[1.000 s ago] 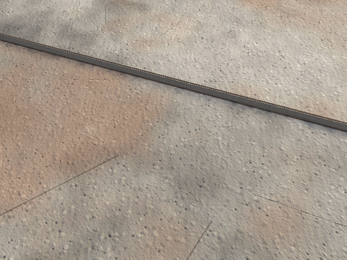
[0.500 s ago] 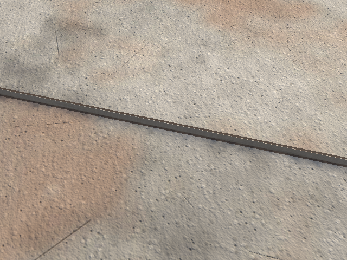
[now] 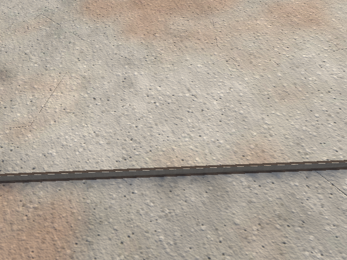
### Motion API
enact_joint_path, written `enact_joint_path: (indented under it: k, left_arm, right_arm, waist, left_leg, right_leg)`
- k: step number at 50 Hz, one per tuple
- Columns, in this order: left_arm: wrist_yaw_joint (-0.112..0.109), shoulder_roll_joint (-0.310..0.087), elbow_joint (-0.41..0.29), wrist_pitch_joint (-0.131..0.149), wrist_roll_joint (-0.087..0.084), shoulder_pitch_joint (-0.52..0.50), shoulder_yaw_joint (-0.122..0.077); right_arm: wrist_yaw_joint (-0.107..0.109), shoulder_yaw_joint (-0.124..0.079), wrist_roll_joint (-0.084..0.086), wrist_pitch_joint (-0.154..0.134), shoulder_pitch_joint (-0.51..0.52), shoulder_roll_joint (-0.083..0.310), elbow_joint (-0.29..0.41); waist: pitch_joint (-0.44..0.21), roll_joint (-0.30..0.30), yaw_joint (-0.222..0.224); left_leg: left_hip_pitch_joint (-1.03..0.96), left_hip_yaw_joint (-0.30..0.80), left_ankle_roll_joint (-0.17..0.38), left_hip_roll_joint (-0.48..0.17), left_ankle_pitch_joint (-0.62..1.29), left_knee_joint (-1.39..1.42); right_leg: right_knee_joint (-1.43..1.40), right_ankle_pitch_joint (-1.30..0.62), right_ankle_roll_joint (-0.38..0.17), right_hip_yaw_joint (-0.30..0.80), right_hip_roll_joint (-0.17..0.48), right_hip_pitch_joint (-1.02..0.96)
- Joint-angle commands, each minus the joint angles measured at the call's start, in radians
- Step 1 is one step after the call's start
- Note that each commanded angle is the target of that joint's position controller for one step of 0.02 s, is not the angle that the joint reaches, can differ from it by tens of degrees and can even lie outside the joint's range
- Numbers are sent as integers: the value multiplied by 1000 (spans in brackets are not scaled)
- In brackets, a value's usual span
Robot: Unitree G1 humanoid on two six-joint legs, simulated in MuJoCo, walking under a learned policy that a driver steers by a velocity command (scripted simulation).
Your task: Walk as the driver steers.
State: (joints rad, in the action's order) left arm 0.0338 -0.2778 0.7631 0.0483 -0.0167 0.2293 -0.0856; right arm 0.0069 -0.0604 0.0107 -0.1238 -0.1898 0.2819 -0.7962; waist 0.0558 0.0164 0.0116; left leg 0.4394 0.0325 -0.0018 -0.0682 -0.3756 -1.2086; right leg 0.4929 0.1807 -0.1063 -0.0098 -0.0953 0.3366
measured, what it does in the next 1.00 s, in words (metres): walks ahead, turning right: left foot, then right foot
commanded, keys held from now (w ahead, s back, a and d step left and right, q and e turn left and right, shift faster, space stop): w+e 0.72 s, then w+q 0.28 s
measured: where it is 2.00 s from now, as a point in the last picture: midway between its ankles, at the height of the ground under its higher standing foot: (241, 126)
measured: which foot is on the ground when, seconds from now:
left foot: up 0.00-0.32, down 0.34-0.86, up 0.88-1.00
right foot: down 0.00-0.34, up 0.36-0.82, down 0.84-1.00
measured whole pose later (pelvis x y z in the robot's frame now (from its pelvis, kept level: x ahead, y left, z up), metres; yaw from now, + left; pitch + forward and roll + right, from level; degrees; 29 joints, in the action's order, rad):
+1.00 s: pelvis +0.51 -0.12 +0.00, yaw -26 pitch +1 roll +0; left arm 0.02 -0.25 0.68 0.06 0.01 0.20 -0.05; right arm -0.01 -0.05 0.04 -0.07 -0.27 0.31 -0.87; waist 0.04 0.04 -0.02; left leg 0.45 0.03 0.01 -0.09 -0.37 -1.18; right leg 0.49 0.20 -0.05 -0.09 -0.01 0.32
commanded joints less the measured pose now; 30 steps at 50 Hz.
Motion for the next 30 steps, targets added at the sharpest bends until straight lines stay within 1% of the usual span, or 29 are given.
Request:
enact_joint_path:
  k: [1, 2, 4, 7, 9, 11, 13, 14, 15, 16, 17, 18, 19, 20, 21, 22, 23, 24, 25, 26, 28, 30]
  left_arm:
    - [-15, -108, -86, 24, 3, -15, -22]
    - [-21, -122, -84, 26, 2, -2, -26]
    - [-36, -152, -77, 25, -1, 32, -34]
    - [-47, -156, -69, 14, -7, 74, -35]
    - [-48, -159, -60, 9, -9, 109, -35]
    - [-50, -155, -49, 4, -14, 137, -35]
    - [-54, -150, -47, -1, -14, 144, -35]
    - [-57, -154, -50, -4, -12, 135, -37]
    - [-57, -152, -55, -7, -9, 120, -37]
    - [-55, -130, -65, -7, -7, 101, -29]
    - [-49, -80, -86, -3, 6, 85, -9]
    - [-50, -15, -109, 6, -14, 213, 11]
    - [-50, -76, -105, 11, -26, 238, 10]
    - [-49, -157, -102, 6, -28, 156, -11]
    - [-49, -164, -117, 0, -17, 82, -13]
    - [-46, -150, -133, -2, -4, 38, -15]
    - [-41, -136, -138, -7, -3, 33, -18]
    - [-37, -113, -139, -14, -11, 47, -16]
    - [-34, -89, -141, -20, -14, 51, -11]
    - [-34, -75, -151, -25, -12, 39, -7]
    - [-33, -64, -170, -29, -4, 2, -2]
    - [-26, -61, -177, -27, -4, -29, 1]
  right_arm:
    - [3, -34, -20, -3, -10, 116, 82]
    - [4, -30, -25, 6, 0, 100, 88]
    - [6, -20, -29, 14, 72, 76, 117]
    - [-4, -6, -24, 10, 186, 46, 147]
    - [-14, -4, -11, 5, 245, 49, 166]
    - [-23, -9, -3, -2, 276, 70, 183]
    - [-31, -19, -2, -12, 269, 97, 187]
    - [-33, -24, -2, -17, 247, 109, 185]
    - [-31, -31, -2, -23, 198, 119, 174]
    - [-25, -45, -8, -27, 103, 141, 151]
    - [-17, -59, -27, -31, -40, 185, 136]
    - [-13, -82, -45, -21, -174, 271, 110]
    - [-20, -69, -19, -13, -182, 208, 99]
    - [-16, -48, -10, -5, -127, 131, 116]
    - [-12, -38, -16, 6, -77, 105, 124]
    - [-12, -30, -21, 12, -38, 86, 115]
    - [-10, -22, -27, 11, -17, 69, 110]
    - [-11, -23, -26, 8, -8, 70, 104]
    - [-12, -25, -21, 4, -8, 73, 96]
    - [-13, -30, -17, 0, -11, 87, 87]
    - [-11, -40, -17, -4, -22, 118, 69]
    - [-8, -45, -18, 0, -27, 137, 56]
  waist:
    - [-112, -33, -32]
    - [-101, -30, -33]
    - [-72, -40, -15]
    - [-56, -81, 32]
    - [-52, -99, 60]
    - [-50, -107, 70]
    - [-55, -118, 57]
    - [-57, -134, 42]
    - [-70, -150, 14]
    - [-118, -145, -38]
    - [-247, -89, -107]
    - [-413, 187, -84]
    - [-412, 294, -78]
    - [-262, 166, -98]
    - [-172, 83, -91]
    - [-96, 54, -70]
    - [-69, 72, -44]
    - [-56, 91, -29]
    - [-52, 97, -23]
    - [-44, 90, -21]
    - [-39, 65, -23]
    - [-43, 51, -30]
  left_leg:
    - [187, 45, -20, -57, 79, 98]
    - [182, 34, -35, -53, 101, 146]
    - [195, 16, -60, -33, 204, 280]
    - [130, 5, -63, 20, 406, 529]
    - [86, 0, -61, 51, 470, 624]
    - [79, 24, -49, 60, 459, 680]
    - [64, 44, -28, 64, 402, 723]
    - [39, 46, -13, 64, 356, 731]
    - [-23, 34, 5, 70, 324, 749]
    - [-165, 20, 34, 68, 334, 784]
    - [-416, 124, 96, -55, 314, 750]
    - [-807, 531, 254, -294, 143, 790]
    - [-831, 776, 285, -371, -77, 882]
    - [-704, 644, 240, -333, -141, 907]
    - [-572, 496, 203, -290, -48, 915]
    - [-447, 390, 193, -248, 69, 944]
    - [-373, 308, 180, -216, 144, 969]
    - [-323, 247, 175, -195, 182, 996]
    - [-300, 199, 181, -189, 220, 1018]
    - [-290, 160, 191, -193, 260, 1036]
    - [-307, 100, 208, -208, 337, 1057]
    - [-339, 27, 201, -202, 396, 1060]
  right_leg:
    - [-264, -258, -208, 367, 267, -206]
    - [-271, -302, -207, 336, 258, -170]
    - [-278, -330, -188, 286, 228, -127]
    - [-256, -243, -133, 238, 170, -88]
    - [-245, -174, -116, 265, 176, -88]
    - [-204, -130, -109, 320, 201, -139]
    - [-144, -112, -95, 384, 228, -206]
    - [-115, -131, -87, 410, 239, -226]
    - [-75, -170, -76, 422, 234, -229]
    - [18, -243, -50, 402, 190, -208]
    - [250, -188, -15, 344, 136, -107]
    - [607, 168, 64, 205, -10, 243]
    - [782, 404, 78, 204, 35, 417]
    - [846, 320, 84, 207, 87, 472]
    - [842, 244, 89, 163, 125, 454]
    - [792, 195, 90, 152, 152, 429]
    - [752, 163, 88, 151, 182, 388]
    - [724, 150, 88, 137, 196, 351]
    - [701, 142, 90, 123, 202, 342]
    - [671, 124, 95, 117, 209, 352]
    - [598, 62, 108, 115, 218, 386]
    - [510, -36, 113, 107, 220, 396]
